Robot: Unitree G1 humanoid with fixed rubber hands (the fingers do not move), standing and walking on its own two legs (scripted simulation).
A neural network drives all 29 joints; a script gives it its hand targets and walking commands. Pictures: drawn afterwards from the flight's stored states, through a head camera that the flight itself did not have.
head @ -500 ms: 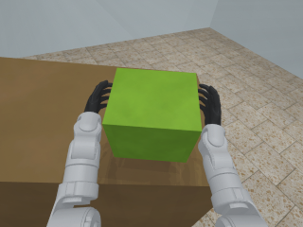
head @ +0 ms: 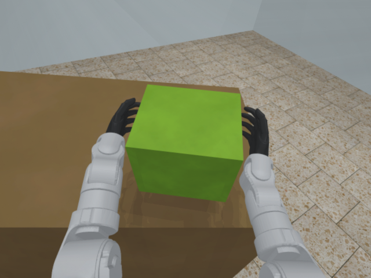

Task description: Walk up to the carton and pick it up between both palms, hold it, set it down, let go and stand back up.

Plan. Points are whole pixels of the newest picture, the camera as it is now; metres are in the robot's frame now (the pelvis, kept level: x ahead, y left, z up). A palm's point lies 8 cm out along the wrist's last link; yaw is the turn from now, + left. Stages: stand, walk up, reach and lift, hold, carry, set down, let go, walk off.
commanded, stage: set down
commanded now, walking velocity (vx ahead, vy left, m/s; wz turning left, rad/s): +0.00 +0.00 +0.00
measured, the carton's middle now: (187, 144) +0.40 -0.03 +0.08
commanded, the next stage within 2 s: none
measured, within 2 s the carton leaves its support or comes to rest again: rests again in 1.66 s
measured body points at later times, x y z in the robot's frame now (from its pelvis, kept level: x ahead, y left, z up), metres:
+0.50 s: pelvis +0.00 +0.01 +0.00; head +0.02 +0.05 +0.45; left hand +0.44 +0.12 +0.09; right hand +0.37 -0.18 +0.10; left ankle +0.00 +0.11 -0.75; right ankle -0.02 -0.14 -0.75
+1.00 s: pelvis +0.01 +0.01 +0.00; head +0.07 +0.05 +0.44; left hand +0.47 +0.11 +0.06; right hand +0.38 -0.18 +0.06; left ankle +0.00 +0.11 -0.75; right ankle -0.02 -0.14 -0.75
